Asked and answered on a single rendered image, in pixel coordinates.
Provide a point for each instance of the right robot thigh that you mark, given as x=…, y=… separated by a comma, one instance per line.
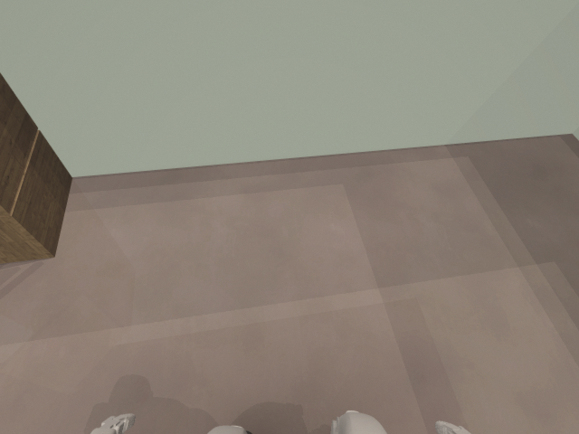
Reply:
x=356, y=423

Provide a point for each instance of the robot left hand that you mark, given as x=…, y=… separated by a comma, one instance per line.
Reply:
x=116, y=425

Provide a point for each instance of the cupboard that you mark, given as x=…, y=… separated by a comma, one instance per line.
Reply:
x=34, y=185

